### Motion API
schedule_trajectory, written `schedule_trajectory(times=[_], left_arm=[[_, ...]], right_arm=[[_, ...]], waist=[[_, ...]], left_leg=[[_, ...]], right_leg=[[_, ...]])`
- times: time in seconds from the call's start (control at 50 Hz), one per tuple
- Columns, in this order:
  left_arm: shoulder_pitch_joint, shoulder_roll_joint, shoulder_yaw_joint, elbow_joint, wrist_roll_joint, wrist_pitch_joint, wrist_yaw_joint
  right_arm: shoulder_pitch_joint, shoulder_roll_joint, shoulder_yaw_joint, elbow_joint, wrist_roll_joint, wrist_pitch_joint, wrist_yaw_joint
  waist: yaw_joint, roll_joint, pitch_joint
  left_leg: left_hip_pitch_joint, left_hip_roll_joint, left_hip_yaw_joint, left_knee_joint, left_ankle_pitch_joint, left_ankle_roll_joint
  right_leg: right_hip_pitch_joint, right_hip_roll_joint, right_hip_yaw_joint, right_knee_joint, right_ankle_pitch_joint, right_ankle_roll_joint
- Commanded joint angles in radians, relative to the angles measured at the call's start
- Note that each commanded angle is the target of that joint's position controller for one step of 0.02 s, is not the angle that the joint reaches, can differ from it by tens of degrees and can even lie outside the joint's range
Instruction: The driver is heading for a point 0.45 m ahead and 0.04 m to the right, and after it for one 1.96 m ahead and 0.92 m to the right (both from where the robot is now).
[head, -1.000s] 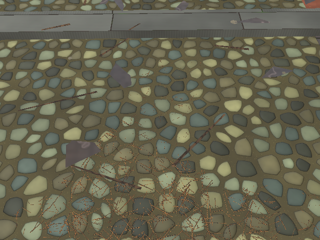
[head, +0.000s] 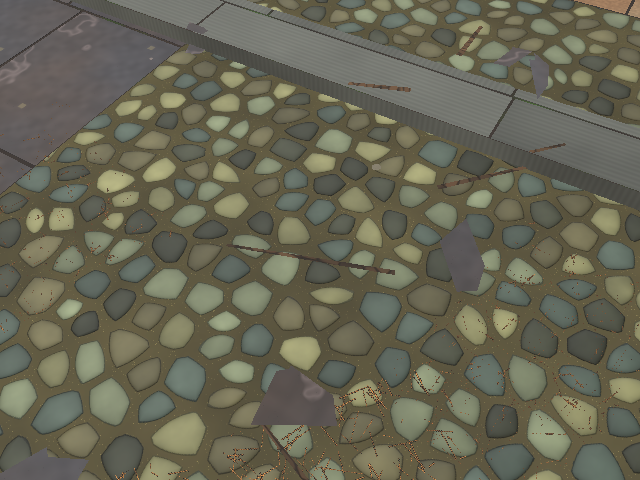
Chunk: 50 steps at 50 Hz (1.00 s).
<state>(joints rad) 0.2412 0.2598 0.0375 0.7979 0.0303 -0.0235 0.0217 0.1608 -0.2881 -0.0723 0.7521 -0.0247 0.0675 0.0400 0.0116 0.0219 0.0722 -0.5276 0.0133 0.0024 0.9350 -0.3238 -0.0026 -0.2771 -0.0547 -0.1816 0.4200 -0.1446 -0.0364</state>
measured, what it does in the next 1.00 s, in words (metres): steps on the spot: left foot, then right foot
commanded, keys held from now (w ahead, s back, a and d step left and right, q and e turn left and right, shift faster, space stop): q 0.02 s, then no key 0.56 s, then w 0.36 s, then w+e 0.06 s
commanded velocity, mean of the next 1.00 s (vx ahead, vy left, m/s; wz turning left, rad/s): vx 0.13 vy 0.00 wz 0.15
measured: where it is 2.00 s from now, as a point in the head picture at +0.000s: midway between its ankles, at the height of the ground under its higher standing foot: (322, 479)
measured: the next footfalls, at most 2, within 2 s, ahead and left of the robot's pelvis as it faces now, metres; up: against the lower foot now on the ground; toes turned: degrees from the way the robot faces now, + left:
left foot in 0.12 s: +0.06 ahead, +0.12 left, +0.00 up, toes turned +5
right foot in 0.50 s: +0.04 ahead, -0.08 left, +0.00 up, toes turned +6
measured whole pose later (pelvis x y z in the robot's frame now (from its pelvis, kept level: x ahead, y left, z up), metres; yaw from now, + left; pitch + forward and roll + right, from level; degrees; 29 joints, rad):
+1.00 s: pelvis +0.07 +0.06 +0.01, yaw +6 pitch +0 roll -1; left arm 0.21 0.25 0.06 0.91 0.03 -0.03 -0.04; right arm 0.45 -0.22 -0.04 1.01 -0.02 -0.07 0.00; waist -0.04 -0.03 0.00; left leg -0.07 -0.05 0.03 0.28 -0.21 0.08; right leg -0.44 -0.02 -0.01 0.95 -0.28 -0.08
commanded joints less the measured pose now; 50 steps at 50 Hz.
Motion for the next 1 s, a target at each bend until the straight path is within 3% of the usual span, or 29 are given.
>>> schedule_trajectory(times=[0.02, 0.06, 0.1, 0.12, 0.14, 0.16, 0.2, 0.24, 0.3, 0.4, 0.46, 0.48, 0.5, 0.52, 0.54, 0.56, 0.62, 0.64, 0.68, 0.7, 0.74, 0.78, 0.82, 0.84, 0.86, 0.88, 0.9, 0.92, 1.0], left_arm=[[-0.039, 0.164, 0.042, -0.076, 0.002, 0.002, -0.002], [-0.003, 0.184, 0.049, -0.065, 0.000, 0.016, -0.006], [0.007, 0.183, 0.051, -0.055, -0.007, 0.034, -0.010], [0.062, 0.147, 0.045, -0.041, 0.000, 0.042, -0.017], [0.106, 0.027, 0.012, -0.089, 0.000, 0.050, -0.029], [0.008, 0.092, 0.024, -0.098, -0.005, 0.072, -0.008], [0.008, 0.093, 0.028, -0.080, -0.029, 0.084, -0.010], [0.065, 0.119, 0.040, -0.034, -0.008, 0.077, -0.012], [0.066, 0.088, 0.034, -0.021, -0.015, 0.081, -0.018], [0.029, 0.060, 0.018, -0.016, -0.017, 0.088, -0.006], [0.074, 0.046, 0.012, 0.010, -0.024, 0.076, 0.007], [0.104, 0.035, 0.006, 0.026, -0.020, 0.066, 0.009], [0.110, 0.059, 0.006, 0.032, -0.008, 0.051, 0.013], [0.104, 0.114, 0.010, 0.025, 0.006, 0.037, 0.014], [0.010, 0.121, 0.012, 0.027, -0.018, 0.033, 0.004], [-0.026, 0.072, -0.001, 0.018, -0.016, 0.025, -0.005], [0.047, 0.090, 0.005, 0.066, -0.018, 0.020, -0.002], [0.056, 0.112, 0.015, 0.071, -0.017, 0.026, -0.002], [0.093, 0.139, 0.029, 0.080, -0.016, 0.037, -0.004], [0.095, 0.147, 0.037, 0.087, -0.017, 0.037, -0.003], [0.067, 0.136, 0.042, 0.084, -0.014, 0.026, -0.007], [0.015, 0.134, 0.046, 0.077, -0.018, 0.012, -0.015], [-0.019, 0.122, 0.050, 0.078, -0.023, 0.008, -0.022], [-0.045, 0.086, 0.041, 0.065, -0.015, 0.004, -0.023], [-0.073, -0.004, 0.016, 0.025, -0.023, -0.004, -0.032], [-0.102, 0.049, 0.026, 0.007, -0.001, -0.009, -0.035], [-0.104, 0.077, 0.034, 0.011, 0.000, -0.014, -0.042], [-0.081, 0.069, 0.032, 0.030, -0.008, -0.022, -0.052], [-0.059, 0.041, 0.026, 0.068, 0.002, -0.016, -0.069]], right_arm=[[0.034, -0.048, 0.000, -0.069, 0.004, 0.002, 0.010], [0.016, -0.049, 0.003, -0.087, 0.004, -0.006, 0.007], [0.070, -0.046, 0.005, -0.072, 0.001, -0.027, -0.002], [0.095, -0.078, 0.000, -0.067, -0.006, -0.043, -0.014], [0.054, -0.189, -0.013, -0.111, -0.007, -0.053, -0.027], [0.115, -0.219, -0.030, -0.092, -0.002, -0.053, -0.036], [0.032, -0.116, 0.003, -0.071, 0.001, -0.052, -0.042], [-0.033, -0.081, 0.014, -0.085, 0.008, -0.054, -0.053], [-0.004, -0.050, 0.030, -0.067, 0.013, -0.066, -0.055], [0.024, -0.063, 0.030, -0.024, 0.001, -0.066, -0.057], [0.009, -0.066, 0.031, 0.000, 0.006, -0.064, -0.060], [-0.003, -0.060, 0.033, 0.007, 0.013, -0.064, -0.063], [0.010, -0.032, 0.043, 0.011, 0.015, -0.069, -0.064], [0.046, -0.009, 0.045, 0.016, 0.014, -0.072, -0.059], [0.044, 0.006, 0.046, 0.035, 0.017, -0.065, -0.056], [0.035, -0.021, 0.043, 0.060, 0.009, -0.063, -0.056], [0.058, -0.046, 0.030, 0.110, 0.009, -0.066, -0.050], [0.070, -0.040, 0.028, 0.118, 0.003, -0.066, -0.048], [0.039, -0.021, 0.028, 0.113, -0.005, -0.067, -0.039], [0.030, -0.002, 0.032, 0.107, -0.012, -0.072, -0.033], [0.046, -0.003, 0.030, 0.111, -0.009, -0.088, -0.024], [0.097, 0.003, 0.028, 0.131, -0.002, -0.105, -0.016], [0.222, 0.004, 0.022, 0.187, 0.002, -0.119, -0.023], [0.320, -0.027, 0.012, 0.221, -0.004, -0.127, -0.033], [0.424, -0.113, -0.007, 0.238, -0.007, -0.136, -0.043], [0.438, -0.140, -0.013, 0.250, -0.007, -0.132, -0.039], [0.337, -0.106, -0.004, 0.224, -0.008, -0.131, -0.039], [0.273, -0.083, 0.002, 0.203, -0.003, -0.138, -0.039], [0.299, -0.036, 0.020, 0.226, 0.004, -0.169, -0.052]], waist=[[-0.018, -0.181, -0.129], [0.001, -0.179, -0.125], [-0.026, -0.129, -0.124], [-0.026, 0.005, -0.129], [0.018, 0.305, -0.140], [-0.068, 0.201, -0.112], [0.001, 0.140, -0.054], [0.025, 0.151, -0.085], [0.017, 0.081, -0.134], [-0.023, 0.117, -0.098], [0.003, 0.086, -0.103], [0.027, 0.059, -0.108], [0.019, 0.015, -0.120], [-0.021, -0.081, -0.123], [-0.056, -0.183, -0.047], [-0.044, -0.149, -0.039], [-0.014, -0.143, -0.051], [-0.011, -0.159, -0.024], [0.013, -0.166, 0.069], [0.013, -0.180, 0.095], [-0.003, -0.146, 0.087], [-0.034, -0.129, 0.063], [-0.087, -0.097, 0.055], [-0.121, -0.004, 0.052], [-0.146, 0.245, 0.016], [-0.141, 0.221, 0.071], [-0.077, 0.093, 0.105], [-0.042, 0.054, 0.082], [-0.030, 0.047, -0.001]], left_leg=[[0.174, 0.003, 0.041, -0.117, -0.017, 0.012], [0.214, -0.014, 0.053, -0.217, -0.059, 0.026], [0.352, -0.043, 0.054, -0.437, 0.029, 0.053], [0.425, 0.037, -0.082, -0.600, 0.090, 0.066], [0.505, 0.355, -0.484, -0.689, 0.307, 0.149], [0.340, 0.389, -0.445, -0.662, 0.471, 0.266], [0.294, 0.246, -0.265, -0.663, 0.447, 0.227], [0.344, 0.170, -0.178, -0.648, 0.511, 0.197], [0.395, 0.182, -0.166, -0.635, 0.564, 0.207], [0.378, 0.185, -0.212, -0.633, 0.377, 0.217], [0.348, 0.174, -0.236, -0.599, 0.343, 0.199], [0.305, 0.161, -0.231, -0.585, 0.313, 0.166], [0.249, 0.136, -0.228, -0.573, 0.253, 0.118], [0.221, 0.064, -0.163, -0.520, 0.167, 0.085], [0.306, -0.010, -0.097, -0.570, 0.132, 0.066], [0.387, 0.004, -0.107, -0.573, 0.174, 0.058], [0.402, -0.011, -0.089, -0.524, 0.056, 0.076], [0.329, -0.041, -0.059, -0.484, -0.077, 0.085], [0.172, -0.075, 0.008, -0.378, -0.140, 0.087], [0.139, -0.053, 0.033, -0.305, -0.082, 0.083], [0.114, -0.011, 0.027, -0.255, -0.063, 0.085], [0.203, -0.017, 0.051, -0.348, -0.063, 0.096], [0.455, -0.064, 0.079, -0.504, -0.012, 0.107], [0.564, 0.001, -0.048, -0.594, -0.100, 0.121], [0.664, 0.244, -0.482, -0.807, -0.432, 0.197], [0.593, 0.362, -0.696, -0.892, -0.512, 0.269], [0.529, 0.342, -0.618, -0.868, -0.456, 0.267], [0.510, 0.293, -0.522, -0.865, -0.359, 0.233], [0.580, 0.195, -0.227, -0.855, 0.077, 0.165]], right_leg=[[-0.004, -0.256, 0.132, -0.134, 0.093, -0.153], [0.018, -0.270, 0.147, -0.096, 0.059, -0.144], [-0.021, -0.241, 0.114, 0.014, 0.045, -0.085], [-0.074, -0.188, 0.054, 0.151, -0.045, -0.018], [-0.281, -0.042, -0.032, 0.395, -0.460, 0.076], [-0.252, 0.003, 0.112, 0.506, -0.480, 0.071], [-0.216, -0.006, 0.174, 0.541, -0.332, 0.057], [-0.195, 0.013, 0.152, 0.567, -0.248, 0.052], [-0.150, 0.018, 0.171, 0.532, -0.243, 0.058], [-0.050, 0.040, 0.163, 0.281, -0.289, 0.044], [0.060, 0.059, 0.152, 0.077, -0.199, 0.024], [0.150, 0.048, 0.161, -0.053, -0.060, 0.015], [0.230, -0.020, 0.244, -0.107, 0.007, 0.004], [0.248, -0.142, 0.361, -0.125, 0.087, -0.016], [0.054, -0.157, 0.383, -0.132, 0.049, -0.050], [0.004, -0.128, 0.362, -0.155, -0.024, -0.036], [0.020, -0.050, 0.314, -0.182, -0.341, -0.024], [0.024, -0.056, 0.342, -0.193, -0.494, -0.047], [0.025, -0.148, 0.457, -0.271, -0.697, -0.114], [0.024, -0.211, 0.519, -0.308, -0.706, -0.150], [0.050, -0.244, 0.529, -0.328, -0.605, -0.173], [0.042, -0.198, 0.436, -0.295, -0.519, -0.156], [-0.102, -0.117, 0.333, -0.176, -0.514, -0.126], [-0.200, -0.057, 0.260, -0.013, -0.475, -0.101], [-0.380, 0.079, 0.109, 0.318, -0.396, -0.048], [-0.470, 0.098, 0.165, 0.487, -0.409, -0.064], [-0.467, 0.038, 0.227, 0.564, -0.309, -0.076], [-0.439, 0.015, 0.234, 0.568, -0.226, -0.076], [-0.411, 0.001, 0.200, 0.586, -0.056, -0.033]])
